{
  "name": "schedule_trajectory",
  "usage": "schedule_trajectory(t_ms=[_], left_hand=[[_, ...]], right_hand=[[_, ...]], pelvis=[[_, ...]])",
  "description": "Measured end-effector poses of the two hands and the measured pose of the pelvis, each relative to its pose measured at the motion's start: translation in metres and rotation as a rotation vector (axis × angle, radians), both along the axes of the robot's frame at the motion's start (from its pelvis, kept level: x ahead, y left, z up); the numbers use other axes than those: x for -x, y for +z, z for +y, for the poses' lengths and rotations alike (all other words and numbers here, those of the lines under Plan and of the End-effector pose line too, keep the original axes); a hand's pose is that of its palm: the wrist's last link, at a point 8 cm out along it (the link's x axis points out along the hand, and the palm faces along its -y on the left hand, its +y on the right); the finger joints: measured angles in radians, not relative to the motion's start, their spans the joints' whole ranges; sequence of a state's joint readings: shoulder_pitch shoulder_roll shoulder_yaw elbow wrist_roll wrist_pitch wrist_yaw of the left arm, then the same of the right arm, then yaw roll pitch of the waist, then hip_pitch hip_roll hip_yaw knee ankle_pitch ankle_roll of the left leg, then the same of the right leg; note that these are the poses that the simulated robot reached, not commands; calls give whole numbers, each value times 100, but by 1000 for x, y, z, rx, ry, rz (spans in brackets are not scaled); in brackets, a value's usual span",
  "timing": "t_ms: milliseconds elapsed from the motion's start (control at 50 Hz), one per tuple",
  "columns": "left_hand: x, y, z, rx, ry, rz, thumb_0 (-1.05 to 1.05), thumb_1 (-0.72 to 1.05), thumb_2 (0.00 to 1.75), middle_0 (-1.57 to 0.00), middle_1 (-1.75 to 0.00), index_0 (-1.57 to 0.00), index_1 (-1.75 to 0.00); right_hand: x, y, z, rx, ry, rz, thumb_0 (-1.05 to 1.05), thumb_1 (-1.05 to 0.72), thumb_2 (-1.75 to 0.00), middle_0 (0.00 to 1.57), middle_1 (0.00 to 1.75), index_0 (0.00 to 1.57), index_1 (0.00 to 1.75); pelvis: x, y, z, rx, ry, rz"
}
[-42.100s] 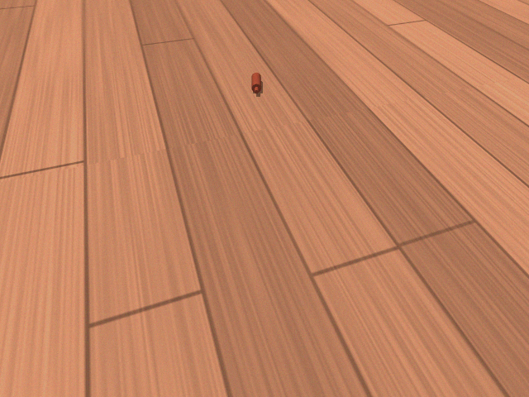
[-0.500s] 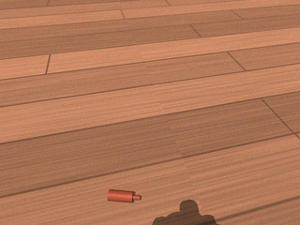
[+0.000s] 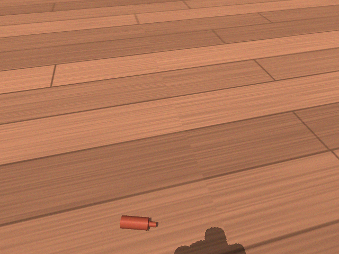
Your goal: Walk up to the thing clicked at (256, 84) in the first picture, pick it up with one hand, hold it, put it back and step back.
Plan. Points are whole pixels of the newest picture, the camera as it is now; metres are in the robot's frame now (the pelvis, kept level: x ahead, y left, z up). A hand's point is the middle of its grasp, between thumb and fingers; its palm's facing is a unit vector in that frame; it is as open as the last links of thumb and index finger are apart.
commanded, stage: stand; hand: left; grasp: from above
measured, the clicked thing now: (138, 223) +0.47 +0.17 -0.75
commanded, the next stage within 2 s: step back in 1.44 s
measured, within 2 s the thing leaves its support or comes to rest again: neither
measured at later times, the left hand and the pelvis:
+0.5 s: hand out of the picture +0.07 +0.24 -0.16, palm faces +0.02 -0.94 -0.34, open 7.4 cm; pelvis +0.01 -0.01 +0.00, yaw +0 degrees
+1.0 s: hand out of the picture +0.10 +0.24 -0.15, palm faces +0.01 -0.94 -0.34, open 7.4 cm; pelvis +0.02 -0.01 +0.00, yaw -1 degrees
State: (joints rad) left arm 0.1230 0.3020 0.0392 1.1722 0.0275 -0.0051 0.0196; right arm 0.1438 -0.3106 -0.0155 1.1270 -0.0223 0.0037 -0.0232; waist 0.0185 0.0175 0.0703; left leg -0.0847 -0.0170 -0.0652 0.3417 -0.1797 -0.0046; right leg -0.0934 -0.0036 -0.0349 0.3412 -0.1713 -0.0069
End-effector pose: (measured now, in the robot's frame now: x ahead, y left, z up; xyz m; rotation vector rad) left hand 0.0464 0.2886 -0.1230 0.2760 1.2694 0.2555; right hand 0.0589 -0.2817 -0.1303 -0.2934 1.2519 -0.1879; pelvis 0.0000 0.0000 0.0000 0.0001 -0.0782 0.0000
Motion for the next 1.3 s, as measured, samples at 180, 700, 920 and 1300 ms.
schedule_trajectory(t_ms=[180,700,920,1300], left_hand=[[-8,1,-4,3,-8,-5,1,91,90,-20,-30,-20,-30],[-33,4,-6,4,-22,-18,1,91,90,-20,-30,-20,-30],[-42,5,-4,2,-33,-35,1,91,90,-20,-30,-20,-30],[-38,6,-2,0,-46,-33,1,91,90,-20,-30,-20,-30]], right_hand=[[0,0,-5,-1,0,5,1,-90,-90,20,29,20,30],[-21,3,-13,12,7,-2,1,-90,-90,20,29,20,30],[-27,5,-14,13,10,-18,1,-90,-90,20,29,20,30],[-20,7,-17,17,6,-12,1,-90,-90,20,29,20,30]], pelvis=[[-2,0,-4,1,-3,5],[-16,1,-7,1,-8,24],[-18,2,-7,0,-8,26],[-16,2,-7,0,-11,25]])
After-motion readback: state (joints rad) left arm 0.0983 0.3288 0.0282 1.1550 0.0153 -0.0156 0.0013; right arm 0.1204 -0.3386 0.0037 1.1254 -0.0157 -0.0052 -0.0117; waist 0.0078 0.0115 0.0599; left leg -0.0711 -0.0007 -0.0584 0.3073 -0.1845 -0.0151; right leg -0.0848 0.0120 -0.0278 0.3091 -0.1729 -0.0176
